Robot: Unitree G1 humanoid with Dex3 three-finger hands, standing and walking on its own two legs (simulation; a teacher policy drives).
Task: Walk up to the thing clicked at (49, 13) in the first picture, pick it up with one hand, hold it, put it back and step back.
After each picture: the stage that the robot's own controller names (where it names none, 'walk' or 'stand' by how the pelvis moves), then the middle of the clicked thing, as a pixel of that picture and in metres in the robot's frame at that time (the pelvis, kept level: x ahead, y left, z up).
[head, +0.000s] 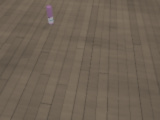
stand; (50, 15) +1.87 +0.42 -0.66
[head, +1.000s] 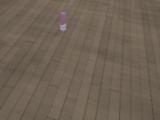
walk; (63, 21) +1.75 +0.18 -0.64
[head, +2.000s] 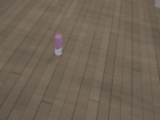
walk; (58, 45) +1.21 +0.19 -0.65
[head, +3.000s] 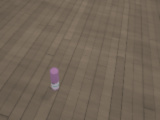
walk; (54, 79) +0.81 +0.19 -0.64
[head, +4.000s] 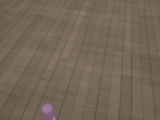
walk; (49, 115) +0.50 +0.23 -0.64
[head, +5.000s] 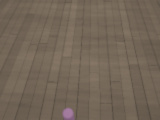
walk; (69, 119) +0.43 +0.08 -0.63
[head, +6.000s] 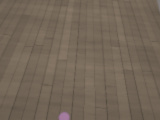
stand; out of the picture +0.41 +0.10 -0.63
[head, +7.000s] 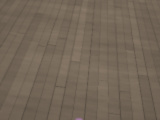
stand; out of the picture +0.36 +0.01 -0.63
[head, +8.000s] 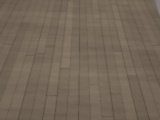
stand; out of the picture +0.34 +0.04 -0.65
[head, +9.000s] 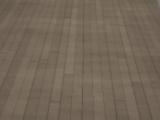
stand; out of the picture +0.32 +0.04 -0.66
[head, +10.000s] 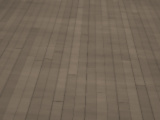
stand; out of the picture +0.31 +0.02 -0.66
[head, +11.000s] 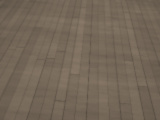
stand; out of the picture +0.31 +0.01 -0.66
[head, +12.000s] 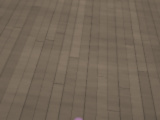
go down; out of the picture +0.33 +0.00 -0.64
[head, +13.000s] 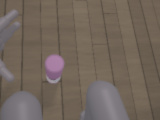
go down; (53, 71) +0.42 +0.04 -0.27
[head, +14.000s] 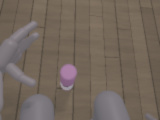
go down; (67, 79) +0.42 +0.03 -0.32
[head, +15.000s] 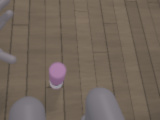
go down; (56, 77) +0.42 +0.03 -0.31
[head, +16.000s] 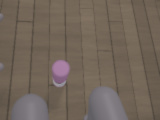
go down; (60, 75) +0.42 +0.03 -0.30
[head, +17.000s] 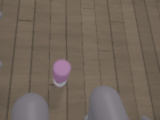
go down; (60, 75) +0.42 +0.03 -0.30
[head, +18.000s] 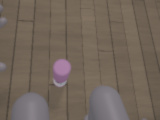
go down; (60, 75) +0.42 +0.03 -0.29
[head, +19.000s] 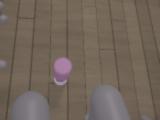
go down; (61, 73) +0.42 +0.03 -0.29
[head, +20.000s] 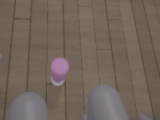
go down; (58, 74) +0.42 +0.03 -0.29
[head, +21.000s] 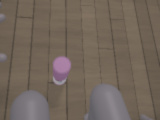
go down; (60, 72) +0.42 +0.03 -0.28
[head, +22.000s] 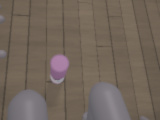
go down; (58, 71) +0.42 +0.04 -0.27
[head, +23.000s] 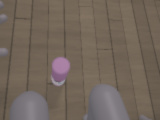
go down; (59, 73) +0.42 +0.03 -0.28
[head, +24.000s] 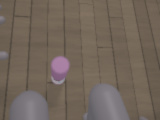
go down; (59, 72) +0.42 +0.04 -0.28
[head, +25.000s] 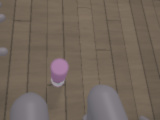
go down; (58, 74) +0.42 +0.03 -0.29
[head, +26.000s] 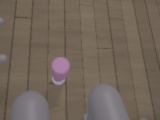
go down; (59, 73) +0.42 +0.04 -0.28
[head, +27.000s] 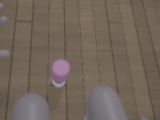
go down; (59, 75) +0.42 +0.03 -0.29
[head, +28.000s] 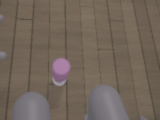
go down; (60, 74) +0.42 +0.03 -0.29
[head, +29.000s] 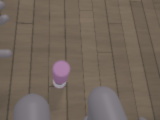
go down; (60, 76) +0.42 +0.03 -0.30
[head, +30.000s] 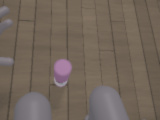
go down; (61, 75) +0.42 +0.03 -0.29
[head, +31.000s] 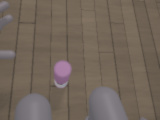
go down; (61, 76) +0.42 +0.03 -0.30
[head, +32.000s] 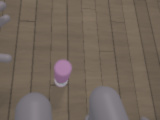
go down; (61, 75) +0.42 +0.03 -0.30
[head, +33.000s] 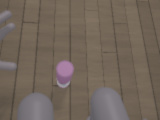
go down; (64, 76) +0.42 +0.03 -0.30
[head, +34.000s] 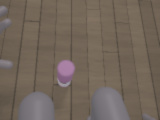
go down; (64, 75) +0.42 +0.03 -0.30
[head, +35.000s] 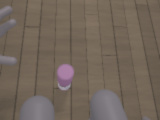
go down; (64, 79) +0.42 +0.03 -0.31
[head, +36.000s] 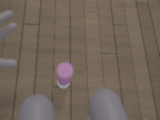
go down; (64, 77) +0.42 +0.03 -0.31
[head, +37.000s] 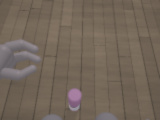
hold; (74, 100) +0.40 +0.02 -0.45
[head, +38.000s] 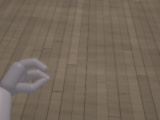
hold; out of the picture +0.33 +0.01 -0.61
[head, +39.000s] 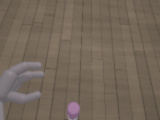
go down; (73, 112) +0.37 +0.02 -0.54
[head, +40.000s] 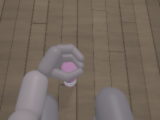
hold; (69, 74) +0.43 +0.03 -0.29
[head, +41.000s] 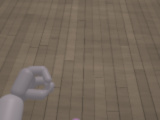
crouch; out of the picture +0.36 +0.02 -0.59
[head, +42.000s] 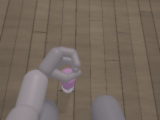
crouch; (68, 82) +0.42 +0.03 -0.35
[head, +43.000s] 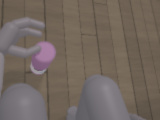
lower; (40, 61) +0.43 +0.07 -0.22
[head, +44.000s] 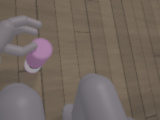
withdraw; (35, 58) +0.43 +0.08 -0.22
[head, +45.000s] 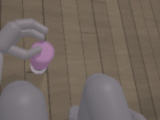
withdraw; (40, 60) +0.42 +0.09 -0.19
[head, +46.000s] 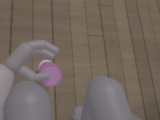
withdraw; (48, 70) +0.39 +0.08 -0.21
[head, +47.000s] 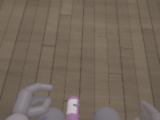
hold; (72, 118) +0.27 +0.03 -0.45
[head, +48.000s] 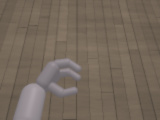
crouch; out of the picture +0.21 -0.06 -0.64
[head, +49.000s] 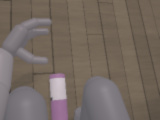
withdraw; (58, 102) +0.27 +0.01 -0.32
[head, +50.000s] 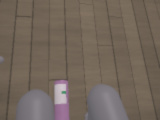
lower; (61, 106) +0.28 +0.04 -0.37
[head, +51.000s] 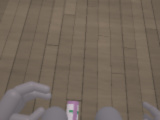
stand; out of the picture +0.25 +0.04 -0.51
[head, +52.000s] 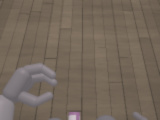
crouch; out of the picture +0.23 +0.03 -0.53
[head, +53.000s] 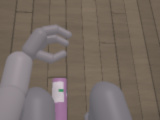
withdraw; (59, 105) +0.28 +0.05 -0.34
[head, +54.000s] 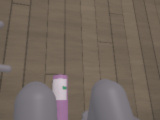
lower; (60, 103) +0.29 +0.03 -0.31
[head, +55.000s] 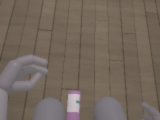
stand; (73, 114) +0.26 +0.02 -0.45
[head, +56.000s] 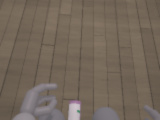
hold; out of the picture +0.26 +0.01 -0.50
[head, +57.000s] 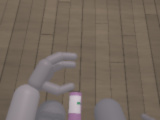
stand; (74, 116) +0.26 +0.02 -0.46
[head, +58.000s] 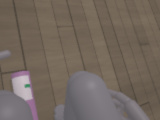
stand; (25, 104) +0.29 +0.05 -0.28
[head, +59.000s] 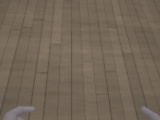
hold; out of the picture +0.21 +0.03 -0.63
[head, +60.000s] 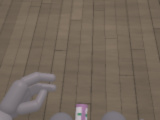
crouch; out of the picture +0.25 +0.04 -0.52
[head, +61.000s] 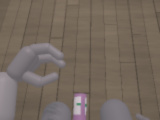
withdraw; (79, 117) +0.27 +0.04 -0.44
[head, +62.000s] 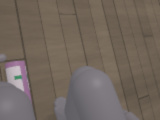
rise; (20, 95) +0.29 +0.08 -0.28
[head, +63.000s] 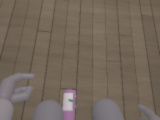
loosen; (68, 113) +0.27 +0.03 -0.46
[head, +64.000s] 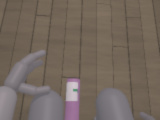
withdraw; (72, 103) +0.28 +0.03 -0.39
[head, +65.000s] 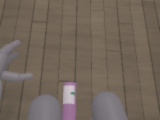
withdraw; (69, 106) +0.29 +0.03 -0.42
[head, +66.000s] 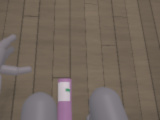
withdraw; (64, 103) +0.29 +0.03 -0.39
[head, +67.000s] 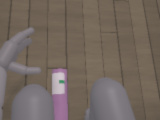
rise; (59, 97) +0.30 +0.04 -0.32
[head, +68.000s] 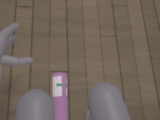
stand; (59, 99) +0.29 +0.05 -0.37
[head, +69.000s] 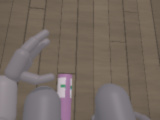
stand; (64, 100) +0.29 +0.06 -0.35
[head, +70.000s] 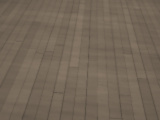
stand; out of the picture +0.21 +0.03 -0.68
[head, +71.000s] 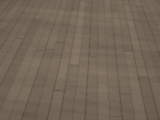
stand; out of the picture +0.21 +0.03 -0.68
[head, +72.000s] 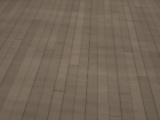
stand; out of the picture +0.21 +0.01 -0.68
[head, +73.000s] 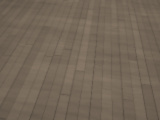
stand; out of the picture +0.23 +0.00 -0.75
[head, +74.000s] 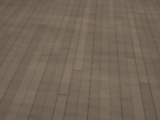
stand; out of the picture +0.21 +0.01 -0.75
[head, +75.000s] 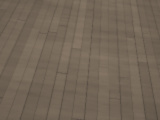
walk; out of the picture +0.26 -0.02 -0.73
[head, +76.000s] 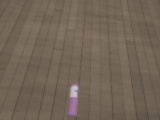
walk; (73, 99) +0.55 +0.01 -0.73
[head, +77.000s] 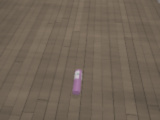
stand; (77, 81) +0.89 +0.09 -0.73
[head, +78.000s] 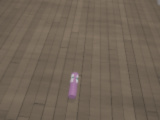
stand; (73, 85) +0.83 +0.06 -0.74
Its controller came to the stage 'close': no
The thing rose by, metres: 0.00
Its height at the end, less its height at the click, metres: -0.09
